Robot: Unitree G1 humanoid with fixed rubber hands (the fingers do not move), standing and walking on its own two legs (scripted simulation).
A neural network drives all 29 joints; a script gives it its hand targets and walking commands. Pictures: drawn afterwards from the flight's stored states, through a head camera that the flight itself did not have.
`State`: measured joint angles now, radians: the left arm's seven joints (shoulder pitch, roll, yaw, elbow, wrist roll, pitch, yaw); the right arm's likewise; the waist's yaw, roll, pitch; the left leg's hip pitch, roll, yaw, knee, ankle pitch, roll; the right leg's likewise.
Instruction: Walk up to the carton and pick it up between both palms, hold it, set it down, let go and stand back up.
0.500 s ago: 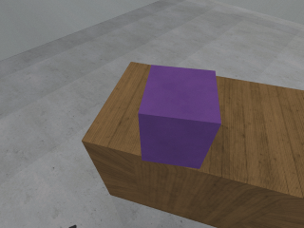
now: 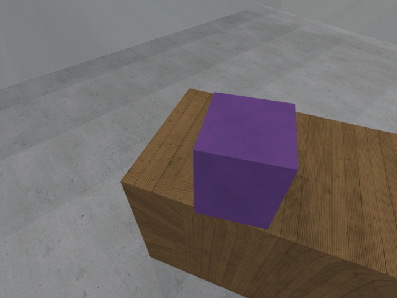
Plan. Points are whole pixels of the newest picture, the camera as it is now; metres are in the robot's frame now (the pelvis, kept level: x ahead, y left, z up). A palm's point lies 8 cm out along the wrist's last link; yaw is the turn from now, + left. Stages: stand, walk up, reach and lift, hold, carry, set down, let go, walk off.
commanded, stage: stand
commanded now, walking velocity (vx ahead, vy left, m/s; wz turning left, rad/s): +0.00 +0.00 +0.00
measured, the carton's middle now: (241, 161) +0.44 -0.06 +0.01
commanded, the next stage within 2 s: none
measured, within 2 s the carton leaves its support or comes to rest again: neither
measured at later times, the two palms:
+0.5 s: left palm out of the picture -0.02 +0.23 -0.14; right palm out of the picture +0.03 -0.23 -0.14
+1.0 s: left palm out of the picture -0.02 +0.21 -0.15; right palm out of the picture +0.05 -0.23 -0.14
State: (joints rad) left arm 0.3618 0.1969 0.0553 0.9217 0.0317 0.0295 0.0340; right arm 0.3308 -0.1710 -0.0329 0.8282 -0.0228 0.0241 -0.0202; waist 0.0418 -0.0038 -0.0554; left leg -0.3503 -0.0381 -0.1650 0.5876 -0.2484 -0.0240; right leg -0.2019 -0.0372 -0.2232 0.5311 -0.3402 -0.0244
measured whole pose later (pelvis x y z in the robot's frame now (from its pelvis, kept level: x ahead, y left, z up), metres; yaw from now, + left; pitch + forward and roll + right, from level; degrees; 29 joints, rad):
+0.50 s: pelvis +0.01 -0.01 +0.00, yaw +1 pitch -1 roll -1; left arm 0.33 0.18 0.05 1.04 0.02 0.04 0.04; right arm 0.33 -0.14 -0.02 0.97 -0.02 0.03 -0.05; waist 0.03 0.00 0.00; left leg -0.32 -0.04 -0.18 0.60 -0.27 -0.03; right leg -0.15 -0.04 -0.24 0.54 -0.37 -0.03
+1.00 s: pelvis +0.01 -0.01 +0.00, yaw +2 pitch -2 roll -1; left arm 0.32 0.16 0.04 1.08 0.02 0.04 0.05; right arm 0.27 -0.14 -0.02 1.03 -0.02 0.03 -0.06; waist 0.04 -0.01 0.02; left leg -0.29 -0.04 -0.17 0.60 -0.28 -0.03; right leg -0.12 -0.04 -0.25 0.53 -0.38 -0.03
